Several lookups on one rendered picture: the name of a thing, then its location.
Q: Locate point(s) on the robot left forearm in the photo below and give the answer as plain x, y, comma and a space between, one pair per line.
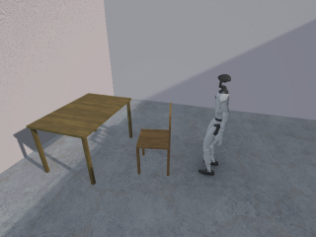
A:
224, 122

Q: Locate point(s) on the left robot hand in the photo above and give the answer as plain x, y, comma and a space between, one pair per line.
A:
218, 137

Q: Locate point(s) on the robot head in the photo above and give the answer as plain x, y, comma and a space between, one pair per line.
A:
223, 78

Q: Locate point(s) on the table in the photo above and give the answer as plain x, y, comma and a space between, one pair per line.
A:
79, 119

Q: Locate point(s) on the right robot thigh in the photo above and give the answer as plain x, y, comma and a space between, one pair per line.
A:
209, 127

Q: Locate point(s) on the robot left upper arm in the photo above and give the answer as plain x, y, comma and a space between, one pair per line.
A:
224, 104

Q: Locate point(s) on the chair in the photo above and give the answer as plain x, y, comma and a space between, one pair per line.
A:
154, 139

